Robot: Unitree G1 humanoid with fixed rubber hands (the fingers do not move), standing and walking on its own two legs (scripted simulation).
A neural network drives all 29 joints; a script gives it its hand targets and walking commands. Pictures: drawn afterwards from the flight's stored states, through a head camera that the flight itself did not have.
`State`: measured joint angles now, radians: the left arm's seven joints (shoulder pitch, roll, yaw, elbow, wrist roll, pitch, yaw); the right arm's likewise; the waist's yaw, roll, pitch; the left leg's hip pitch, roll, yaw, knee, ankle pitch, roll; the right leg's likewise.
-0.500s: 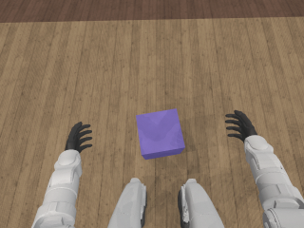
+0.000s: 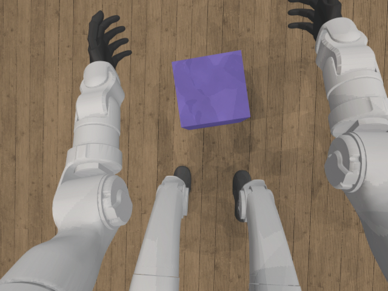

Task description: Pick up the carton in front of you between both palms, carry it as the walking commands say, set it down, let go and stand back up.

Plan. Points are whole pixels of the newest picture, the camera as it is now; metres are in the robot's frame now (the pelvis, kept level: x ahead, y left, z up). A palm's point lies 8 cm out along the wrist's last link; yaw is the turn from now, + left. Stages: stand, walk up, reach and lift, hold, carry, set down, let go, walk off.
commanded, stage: reach and lift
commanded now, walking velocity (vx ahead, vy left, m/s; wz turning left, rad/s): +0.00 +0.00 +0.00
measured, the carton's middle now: (210, 96) +0.50 +0.02 -0.51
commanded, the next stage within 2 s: none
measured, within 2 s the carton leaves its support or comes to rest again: leaves its support in 1.66 s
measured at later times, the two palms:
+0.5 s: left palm (140, 94) +0.47 +0.22 -0.33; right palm (281, 76) +0.53 -0.17 -0.34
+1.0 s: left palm (154, 96) +0.49 +0.21 -0.44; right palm (266, 85) +0.53 -0.16 -0.45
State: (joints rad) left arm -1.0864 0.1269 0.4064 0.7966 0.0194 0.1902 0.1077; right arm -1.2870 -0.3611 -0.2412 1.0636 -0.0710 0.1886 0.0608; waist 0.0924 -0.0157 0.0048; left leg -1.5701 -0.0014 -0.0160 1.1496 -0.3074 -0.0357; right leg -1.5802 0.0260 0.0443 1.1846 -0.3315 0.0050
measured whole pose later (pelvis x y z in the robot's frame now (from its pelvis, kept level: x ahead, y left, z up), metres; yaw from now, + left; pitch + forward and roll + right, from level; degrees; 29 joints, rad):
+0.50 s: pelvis -0.01 +0.00 -0.17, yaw +2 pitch +50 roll +3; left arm -1.07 0.20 0.27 0.82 -0.16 0.06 0.14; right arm -1.22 -0.39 -0.08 0.95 0.11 0.09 -0.05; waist 0.07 0.00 0.02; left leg -2.18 -0.04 -0.03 1.82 -0.51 -0.06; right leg -2.19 0.05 0.06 1.87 -0.54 0.03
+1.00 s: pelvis -0.02 +0.00 -0.27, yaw +2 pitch +38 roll +2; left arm -1.36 0.28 0.15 1.10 -0.26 0.00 0.15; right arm -1.45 -0.43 0.03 1.16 0.22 0.03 -0.08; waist 0.06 0.03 0.34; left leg -2.28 -0.04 -0.01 2.16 -0.55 -0.06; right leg -2.29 0.03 0.05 2.21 -0.59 0.03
